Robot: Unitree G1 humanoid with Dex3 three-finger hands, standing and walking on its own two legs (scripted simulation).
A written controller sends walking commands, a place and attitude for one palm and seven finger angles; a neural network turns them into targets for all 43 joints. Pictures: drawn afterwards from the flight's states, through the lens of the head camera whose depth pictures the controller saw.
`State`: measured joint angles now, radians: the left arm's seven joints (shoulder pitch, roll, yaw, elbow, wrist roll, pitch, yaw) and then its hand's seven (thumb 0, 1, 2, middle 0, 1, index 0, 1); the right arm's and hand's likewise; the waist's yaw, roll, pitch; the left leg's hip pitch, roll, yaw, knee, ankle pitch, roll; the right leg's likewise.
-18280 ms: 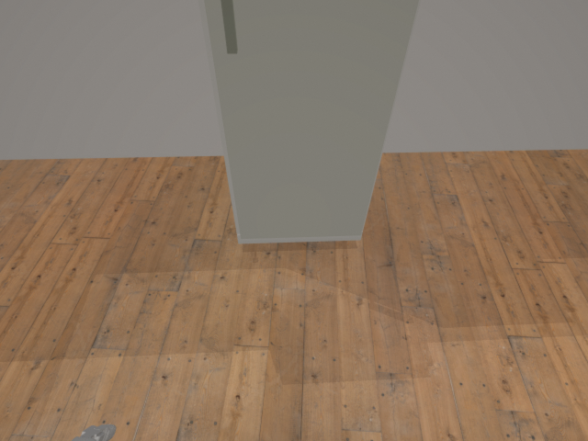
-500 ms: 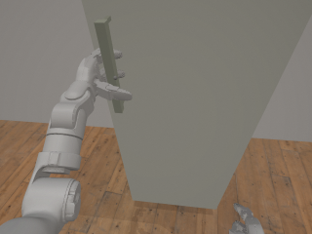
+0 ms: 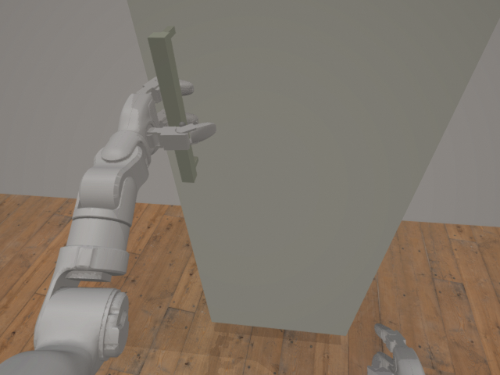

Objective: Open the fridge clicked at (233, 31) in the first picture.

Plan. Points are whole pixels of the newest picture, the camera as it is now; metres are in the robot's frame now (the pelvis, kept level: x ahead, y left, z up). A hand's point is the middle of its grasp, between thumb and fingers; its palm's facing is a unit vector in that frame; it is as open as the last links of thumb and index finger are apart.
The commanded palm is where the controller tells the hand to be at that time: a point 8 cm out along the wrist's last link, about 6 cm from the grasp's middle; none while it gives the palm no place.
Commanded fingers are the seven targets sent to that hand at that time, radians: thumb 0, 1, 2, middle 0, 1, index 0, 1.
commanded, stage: grip the handle and tug to test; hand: left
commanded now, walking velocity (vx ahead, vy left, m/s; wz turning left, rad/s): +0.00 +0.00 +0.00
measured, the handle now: (180, 112) +0.46 +0.15 +0.23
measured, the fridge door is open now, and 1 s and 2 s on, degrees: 0 0 11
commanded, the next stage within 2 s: pull the door a little, standing still in 1.00 s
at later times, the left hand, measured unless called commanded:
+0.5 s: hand (183, 123) +0.41 +0.13 +0.24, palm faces -0.02 -1.00 -0.01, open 5.8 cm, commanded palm +0.39 +0.19 +0.24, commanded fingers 0.00 0.90 0.90 -0.45 -1.40 -0.45 -1.40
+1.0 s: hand (183, 125) +0.40 +0.13 +0.24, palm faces -0.02 -1.00 -0.02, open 5.9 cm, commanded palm +0.36 +0.19 +0.24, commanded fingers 0.00 0.90 0.90 -0.45 -1.40 -0.45 -1.40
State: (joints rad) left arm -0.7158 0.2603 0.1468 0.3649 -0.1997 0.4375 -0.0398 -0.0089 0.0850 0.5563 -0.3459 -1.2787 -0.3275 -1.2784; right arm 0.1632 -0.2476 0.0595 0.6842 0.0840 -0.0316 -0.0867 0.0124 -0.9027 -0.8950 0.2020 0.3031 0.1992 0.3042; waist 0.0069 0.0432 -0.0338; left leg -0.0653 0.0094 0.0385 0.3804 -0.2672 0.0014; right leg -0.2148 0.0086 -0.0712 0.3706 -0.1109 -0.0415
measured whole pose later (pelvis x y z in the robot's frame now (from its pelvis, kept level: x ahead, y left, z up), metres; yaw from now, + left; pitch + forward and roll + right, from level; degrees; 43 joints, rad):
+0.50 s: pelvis +0.00 +0.01 +0.00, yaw +0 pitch -2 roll +0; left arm -0.73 0.24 0.13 0.36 -0.20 0.45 -0.03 0.01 0.68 0.82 -0.41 -1.37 -0.38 -1.39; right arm 0.16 -0.24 0.06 0.69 0.08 -0.02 -0.09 0.01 -0.90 -0.89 0.20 0.30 0.20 0.30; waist 0.01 0.04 -0.04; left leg -0.07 0.00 0.03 0.39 -0.28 0.01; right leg -0.22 0.00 -0.07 0.38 -0.12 -0.03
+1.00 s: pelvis +0.02 +0.01 +0.00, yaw -2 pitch -2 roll +0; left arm -0.57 0.25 0.20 0.15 -0.20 0.49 -0.03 -0.01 0.73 0.78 -0.35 -1.39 -0.30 -1.39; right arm 0.17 -0.25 0.06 0.63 0.09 0.01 -0.07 0.01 -0.90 -0.90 0.20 0.30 0.20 0.30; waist -0.01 0.06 -0.05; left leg -0.04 0.02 0.08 0.36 -0.29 0.01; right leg -0.21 0.03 -0.03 0.37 -0.12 -0.04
